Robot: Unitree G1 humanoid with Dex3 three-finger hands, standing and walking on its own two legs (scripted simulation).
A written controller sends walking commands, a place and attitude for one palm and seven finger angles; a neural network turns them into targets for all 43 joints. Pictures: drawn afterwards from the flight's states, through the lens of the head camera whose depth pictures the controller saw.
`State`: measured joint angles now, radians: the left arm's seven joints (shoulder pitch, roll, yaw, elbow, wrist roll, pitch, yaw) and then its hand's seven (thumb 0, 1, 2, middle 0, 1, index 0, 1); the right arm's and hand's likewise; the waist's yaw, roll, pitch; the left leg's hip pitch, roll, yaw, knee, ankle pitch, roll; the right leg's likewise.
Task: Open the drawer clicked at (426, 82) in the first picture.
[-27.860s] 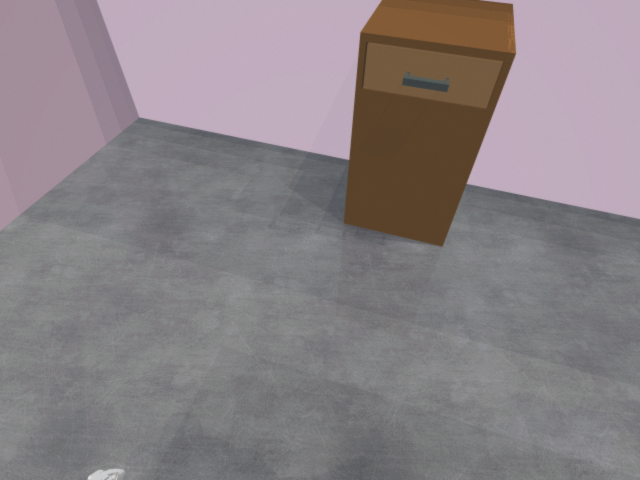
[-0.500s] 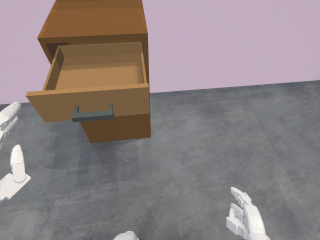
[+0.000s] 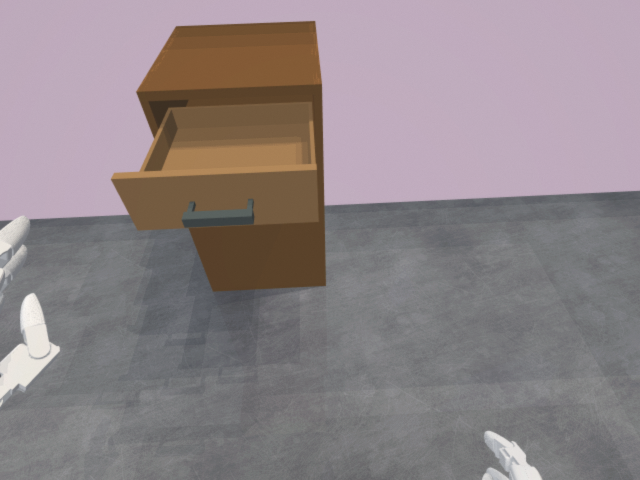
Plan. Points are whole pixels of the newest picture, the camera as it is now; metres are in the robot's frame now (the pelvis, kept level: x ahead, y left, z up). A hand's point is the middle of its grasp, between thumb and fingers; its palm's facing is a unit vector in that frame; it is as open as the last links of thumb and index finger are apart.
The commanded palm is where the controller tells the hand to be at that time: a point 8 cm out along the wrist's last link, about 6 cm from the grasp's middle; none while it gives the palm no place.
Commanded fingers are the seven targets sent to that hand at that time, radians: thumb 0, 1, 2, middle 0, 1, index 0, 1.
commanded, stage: stop stepping back and stand still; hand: left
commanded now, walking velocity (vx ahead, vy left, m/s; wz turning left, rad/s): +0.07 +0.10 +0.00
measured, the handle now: (220, 211) +0.60 +0.23 -0.04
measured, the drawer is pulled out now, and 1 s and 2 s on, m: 0.30 0.30 0.30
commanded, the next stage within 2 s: let the arm hang, fingers relaxed in 0.12 s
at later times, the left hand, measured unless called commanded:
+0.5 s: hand out of the picture +0.08 +0.18 -0.15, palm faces +0.03 -0.98 -0.18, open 7.3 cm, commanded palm none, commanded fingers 0.00 0.90 0.90 -0.20 -0.30 -0.20 -0.30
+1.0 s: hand out of the picture +0.01 +0.20 -0.15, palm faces +0.04 -0.98 -0.20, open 7.4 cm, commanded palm none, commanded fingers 0.00 0.90 0.90 -0.20 -0.30 -0.20 -0.30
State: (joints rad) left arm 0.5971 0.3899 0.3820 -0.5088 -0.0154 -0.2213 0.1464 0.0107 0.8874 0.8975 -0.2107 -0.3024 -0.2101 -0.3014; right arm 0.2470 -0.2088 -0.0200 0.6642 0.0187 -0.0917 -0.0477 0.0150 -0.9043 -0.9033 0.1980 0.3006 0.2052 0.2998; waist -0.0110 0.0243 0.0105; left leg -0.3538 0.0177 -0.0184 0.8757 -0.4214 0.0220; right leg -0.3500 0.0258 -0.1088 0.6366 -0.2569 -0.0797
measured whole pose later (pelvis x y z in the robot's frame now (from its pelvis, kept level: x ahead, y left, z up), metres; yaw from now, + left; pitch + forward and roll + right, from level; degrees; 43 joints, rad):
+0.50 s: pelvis +0.01 +0.01 +0.00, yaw +2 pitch -1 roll +1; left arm 0.29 0.15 0.01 0.80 0.02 0.06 0.01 0.01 0.92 0.90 -0.20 -0.30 -0.20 -0.30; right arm 0.20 -0.19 0.00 0.85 -0.01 0.02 -0.01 0.01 -0.91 -0.90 0.20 0.30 0.21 0.30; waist -0.03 -0.01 0.05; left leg -0.30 -0.02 0.00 0.61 -0.29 0.01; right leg -0.31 0.05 0.01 0.63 -0.29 -0.05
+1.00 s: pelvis +0.02 +0.03 +0.02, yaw +1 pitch -2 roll +0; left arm 0.27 0.14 0.01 1.13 0.01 0.01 0.04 0.00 0.91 0.90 -0.20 -0.30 -0.20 -0.30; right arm 0.30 -0.12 0.00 1.11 -0.01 0.02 -0.04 0.01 -0.91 -0.90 0.20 0.30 0.20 0.30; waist -0.01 0.01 0.06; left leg -0.18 -0.02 0.02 0.41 -0.21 0.03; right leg -0.19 0.04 0.04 0.42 -0.20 -0.02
